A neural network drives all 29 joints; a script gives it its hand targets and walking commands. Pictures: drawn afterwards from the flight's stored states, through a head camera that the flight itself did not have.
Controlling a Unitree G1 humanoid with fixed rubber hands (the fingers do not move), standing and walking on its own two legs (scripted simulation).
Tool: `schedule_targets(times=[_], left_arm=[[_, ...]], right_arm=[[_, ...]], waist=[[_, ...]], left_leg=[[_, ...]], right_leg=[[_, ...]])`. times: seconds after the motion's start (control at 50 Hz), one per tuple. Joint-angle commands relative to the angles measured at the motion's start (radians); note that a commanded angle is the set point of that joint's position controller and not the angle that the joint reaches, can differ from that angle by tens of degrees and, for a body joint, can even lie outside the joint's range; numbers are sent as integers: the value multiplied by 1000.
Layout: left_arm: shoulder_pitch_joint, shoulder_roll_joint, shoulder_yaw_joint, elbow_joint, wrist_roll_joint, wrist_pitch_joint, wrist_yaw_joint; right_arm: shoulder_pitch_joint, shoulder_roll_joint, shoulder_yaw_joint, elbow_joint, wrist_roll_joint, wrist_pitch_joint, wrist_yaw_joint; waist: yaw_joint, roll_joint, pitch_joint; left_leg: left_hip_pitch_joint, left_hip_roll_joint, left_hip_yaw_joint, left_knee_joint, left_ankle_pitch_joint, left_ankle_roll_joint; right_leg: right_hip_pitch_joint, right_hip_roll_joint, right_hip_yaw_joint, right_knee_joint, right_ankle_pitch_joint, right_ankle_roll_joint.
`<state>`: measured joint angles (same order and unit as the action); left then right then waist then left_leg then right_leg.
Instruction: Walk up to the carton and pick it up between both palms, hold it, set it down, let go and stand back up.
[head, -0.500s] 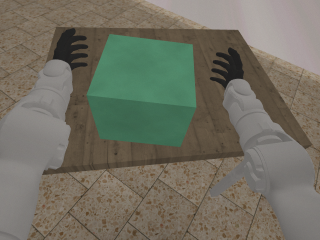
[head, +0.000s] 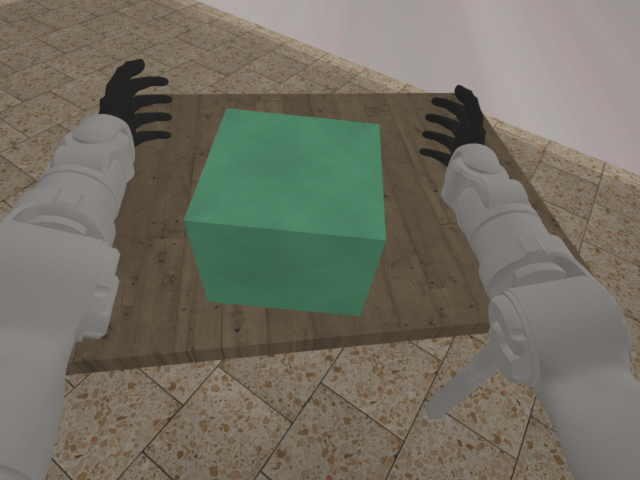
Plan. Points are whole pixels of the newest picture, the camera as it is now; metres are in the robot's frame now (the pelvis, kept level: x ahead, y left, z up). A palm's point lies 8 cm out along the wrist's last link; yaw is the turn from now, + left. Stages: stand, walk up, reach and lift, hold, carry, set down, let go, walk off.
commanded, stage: set down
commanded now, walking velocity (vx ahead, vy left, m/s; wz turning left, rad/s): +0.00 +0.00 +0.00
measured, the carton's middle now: (293, 212) +0.48 -0.01 +0.06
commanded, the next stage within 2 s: none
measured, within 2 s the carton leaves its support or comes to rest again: neither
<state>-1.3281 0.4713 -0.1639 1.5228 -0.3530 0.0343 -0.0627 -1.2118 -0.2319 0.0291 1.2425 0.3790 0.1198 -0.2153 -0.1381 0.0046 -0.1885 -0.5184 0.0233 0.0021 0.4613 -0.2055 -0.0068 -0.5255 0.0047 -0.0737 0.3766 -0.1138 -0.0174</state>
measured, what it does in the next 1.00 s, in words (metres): stands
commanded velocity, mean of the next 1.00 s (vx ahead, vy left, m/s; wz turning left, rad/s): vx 0.00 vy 0.00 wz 0.00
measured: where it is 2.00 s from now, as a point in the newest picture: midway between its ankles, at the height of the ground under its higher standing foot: outside the picture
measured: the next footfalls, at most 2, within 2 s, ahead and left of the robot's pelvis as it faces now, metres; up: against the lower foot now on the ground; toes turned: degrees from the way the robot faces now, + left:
none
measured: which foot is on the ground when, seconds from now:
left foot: down 0.00-1.00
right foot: down 0.00-1.00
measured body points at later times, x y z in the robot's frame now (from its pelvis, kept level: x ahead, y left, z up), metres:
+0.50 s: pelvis -0.02 +0.00 +0.00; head +0.02 +0.01 +0.45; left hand +0.44 +0.19 +0.13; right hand +0.39 -0.21 +0.12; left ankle +0.00 +0.12 -0.74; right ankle +0.03 -0.11 -0.74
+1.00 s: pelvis +0.00 +0.01 +0.01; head +0.00 +0.03 +0.46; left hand +0.36 +0.23 +0.10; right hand +0.32 -0.19 +0.09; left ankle +0.00 +0.12 -0.74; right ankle +0.03 -0.11 -0.74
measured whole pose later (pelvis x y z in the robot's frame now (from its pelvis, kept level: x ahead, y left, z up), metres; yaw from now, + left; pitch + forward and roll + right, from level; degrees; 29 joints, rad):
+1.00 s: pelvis +0.00 +0.01 +0.01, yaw -1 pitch -3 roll -1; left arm -0.33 0.35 0.10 0.33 -0.20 0.34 -0.09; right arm -0.23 -0.12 -0.06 0.23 0.25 0.24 -0.21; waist -0.03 -0.02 0.05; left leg -0.10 0.01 0.03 0.38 -0.22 0.01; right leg -0.12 0.00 -0.03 0.30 -0.13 0.00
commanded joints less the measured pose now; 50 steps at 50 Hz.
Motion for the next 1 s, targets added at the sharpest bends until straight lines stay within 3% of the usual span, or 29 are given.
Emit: schedule_targets(times=[0.0, 0.04, 0.08, 0.14, 0.18, 0.2, 0.22, 0.24, 0.28, 0.36, 0.38, 0.44, 0.48, 0.52, 0.62, 0.72, 0.82, 0.9, 0.98], left_arm=[[-317, 107, 45, -235, 42, -28, -17], [-282, 106, 60, -312, 53, -20, -18], [-226, 113, 101, -388, 74, -12, -16], [-162, 121, 145, -473, 87, 9, -13], [-126, 118, 156, -614, 88, 24, -6], [-128, 113, 149, -635, 79, 34, -3], [-114, 112, 159, -670, 77, 45, 1], [-95, 104, 147, -687, 66, 55, 2], [-81, 131, 179, -780, 62, 74, 8], [-20, 137, 215, -763, 66, 107, 10], [-22, 146, 213, -806, 59, 106, 12], [113, 109, 228, -864, 98, 144, 11], [151, 110, 239, -818, 119, 168, -7], [220, 103, 250, -897, 132, 186, -16], [258, 79, 249, -1005, 126, 216, -17], [391, 58, 272, -1102, 147, 245, -29], [532, 40, 301, -1247, 153, 260, -38], [600, 32, 303, -1361, 147, 259, -27], [760, 8, 314, -1460, 160, 279, -30]], right_arm=[[-266, -123, -7, -194, 3, -47, -13], [-229, -123, -17, -258, -1, -58, -15], [-170, -112, -16, -324, -5, -61, -14], [-127, -97, -26, -429, -21, -67, -16], [-81, -98, -56, -550, -44, -74, -24], [-76, -103, -82, -569, -59, -73, -26], [-64, -99, -81, -608, -63, -71, -23], [-49, -97, -97, -628, -72, -63, -22], [-37, -102, -107, -741, -89, -43, -25], [30, -45, -94, -730, -100, 13, -20], [34, -47, -97, -773, -97, 20, -21], [164, -43, -87, -757, -84, 30, -22], [202, -27, -74, -727, -77, 48, -23], [260, -24, -67, -791, -66, 54, -27], [299, -26, -115, -897, -103, 68, -11], [439, 0, -113, -963, -123, 90, -8], [573, 9, -115, -1108, -132, 83, -5], [662, 12, -123, -1187, -139, 88, 4], [806, 8, -111, -1279, -133, 86, 12]], waist=[[4, 92, -510], [6, 108, -497], [31, 111, -475], [46, 77, -443], [41, 82, -513], [25, 90, -502], [42, 97, -512], [22, 85, -492], [43, 67, -561], [65, 16, -432], [69, 24, -470], [75, 57, -421], [78, 47, -323], [92, 54, -283], [85, 54, -179], [82, 35, -114], [86, 25, -104], [95, 60, -82], [106, 79, -65]], left_leg=[[259, -39, 12, -7, 398, -58], [320, -38, 15, 2, 434, -69], [338, -39, 21, 4, 428, -65], [283, -42, 29, -3, 378, -49], [319, -42, 35, -9, 367, -50], [325, -38, 34, 0, 359, -55], [336, -37, 36, 5, 355, -57], [342, -35, 34, 9, 347, -54], [355, -43, 43, -3, 330, -45], [241, -40, 47, -50, 170, -10], [246, -43, 49, -60, 162, -8], [312, -35, 48, -61, 219, -20], [302, -44, 49, -78, 187, -13], [324, -44, 55, -98, 184, -9], [361, -36, 48, -120, 145, -13], [369, -39, 49, -134, 155, -8], [405, -41, 47, -128, 233, -17], [403, -32, 44, -136, 222, -25], [455, -28, 40, -121, 315, -44]], right_leg=[[397, 21, 4, 29, 425, 31], [366, 31, -5, 9, 393, 26], [361, 33, -3, 1, 350, 23], [397, 29, 11, 12, 340, 32], [438, 31, 12, 8, 335, 31], [412, 35, 8, 11, 319, 28], [399, 35, 8, 7, 297, 24], [383, 37, 6, 2, 284, 23], [442, 32, 15, -3, 292, 26], [467, 15, 43, -2, 191, 31], [491, 13, 47, -2, 195, 30], [504, 24, 44, -11, 201, 16], [514, 19, 51, -28, 165, 14], [558, 20, 53, -38, 159, 9], [516, 29, 40, -61, 46, -4], [572, 24, 49, -61, 87, -3], [608, 24, 53, -64, 146, -1], [586, 21, 57, -66, 103, -13], [598, 23, 66, -79, 144, -21]])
